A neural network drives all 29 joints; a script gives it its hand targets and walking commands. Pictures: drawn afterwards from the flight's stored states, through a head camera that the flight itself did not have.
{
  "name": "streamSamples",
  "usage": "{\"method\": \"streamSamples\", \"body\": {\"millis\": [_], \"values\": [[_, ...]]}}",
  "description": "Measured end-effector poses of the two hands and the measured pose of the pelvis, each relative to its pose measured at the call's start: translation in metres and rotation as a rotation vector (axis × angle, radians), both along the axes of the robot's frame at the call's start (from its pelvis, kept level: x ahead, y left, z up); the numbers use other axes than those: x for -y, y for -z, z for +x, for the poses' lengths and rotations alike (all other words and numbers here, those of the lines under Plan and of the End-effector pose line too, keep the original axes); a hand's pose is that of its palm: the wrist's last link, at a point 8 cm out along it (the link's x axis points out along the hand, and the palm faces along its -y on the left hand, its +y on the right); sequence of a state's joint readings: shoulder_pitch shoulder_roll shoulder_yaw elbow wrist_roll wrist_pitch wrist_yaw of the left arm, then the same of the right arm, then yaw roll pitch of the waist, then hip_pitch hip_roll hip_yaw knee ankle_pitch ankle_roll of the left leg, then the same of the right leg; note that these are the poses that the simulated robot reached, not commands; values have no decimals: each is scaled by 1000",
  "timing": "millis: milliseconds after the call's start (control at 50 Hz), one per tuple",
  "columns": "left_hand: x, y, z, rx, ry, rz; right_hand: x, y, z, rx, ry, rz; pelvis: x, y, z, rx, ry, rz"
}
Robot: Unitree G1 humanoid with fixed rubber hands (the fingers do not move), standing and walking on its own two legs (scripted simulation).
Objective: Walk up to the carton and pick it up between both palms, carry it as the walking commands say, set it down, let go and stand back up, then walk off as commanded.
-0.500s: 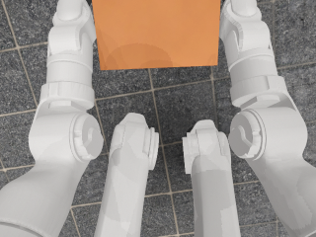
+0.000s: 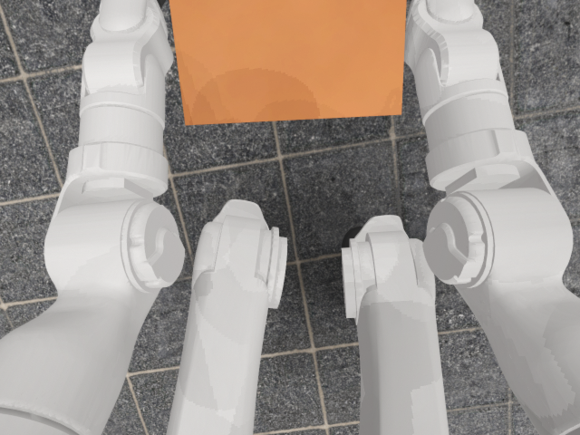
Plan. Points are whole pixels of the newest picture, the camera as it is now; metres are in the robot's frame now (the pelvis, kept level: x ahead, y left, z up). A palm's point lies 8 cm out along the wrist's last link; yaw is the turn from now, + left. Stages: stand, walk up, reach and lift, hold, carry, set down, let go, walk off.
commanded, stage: set down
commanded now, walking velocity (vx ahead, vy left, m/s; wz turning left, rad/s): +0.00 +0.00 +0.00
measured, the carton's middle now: (288, 1) +0.55 +0.07 -0.23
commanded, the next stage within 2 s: none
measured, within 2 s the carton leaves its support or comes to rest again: rests again in 0.02 s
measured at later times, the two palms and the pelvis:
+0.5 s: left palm out of the picture +0.52 +0.21 -0.17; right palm out of the picture +0.55 -0.08 -0.17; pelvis +0.00 +0.00 -0.01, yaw +0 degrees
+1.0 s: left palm out of the picture +0.52 +0.21 -0.17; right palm out of the picture +0.56 -0.08 -0.17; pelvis -0.01 +0.00 -0.01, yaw +0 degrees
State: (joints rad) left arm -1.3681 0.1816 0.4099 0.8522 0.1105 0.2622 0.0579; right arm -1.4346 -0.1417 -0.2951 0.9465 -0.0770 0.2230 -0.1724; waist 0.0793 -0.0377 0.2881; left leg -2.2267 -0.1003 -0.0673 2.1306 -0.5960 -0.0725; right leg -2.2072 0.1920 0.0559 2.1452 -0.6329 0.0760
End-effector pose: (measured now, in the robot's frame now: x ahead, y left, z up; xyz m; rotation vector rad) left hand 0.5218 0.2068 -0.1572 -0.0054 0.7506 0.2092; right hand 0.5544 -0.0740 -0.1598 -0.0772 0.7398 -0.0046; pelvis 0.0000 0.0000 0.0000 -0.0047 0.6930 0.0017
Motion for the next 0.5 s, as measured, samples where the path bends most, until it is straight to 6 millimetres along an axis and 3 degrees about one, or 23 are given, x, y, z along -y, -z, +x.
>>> {"method": "streamSamples", "body": {"millis": [500], "values": [[0,11,-2,1,15,-20,2,11,0,-13,-16,-1,0,8,-1,32,4,4]]}}
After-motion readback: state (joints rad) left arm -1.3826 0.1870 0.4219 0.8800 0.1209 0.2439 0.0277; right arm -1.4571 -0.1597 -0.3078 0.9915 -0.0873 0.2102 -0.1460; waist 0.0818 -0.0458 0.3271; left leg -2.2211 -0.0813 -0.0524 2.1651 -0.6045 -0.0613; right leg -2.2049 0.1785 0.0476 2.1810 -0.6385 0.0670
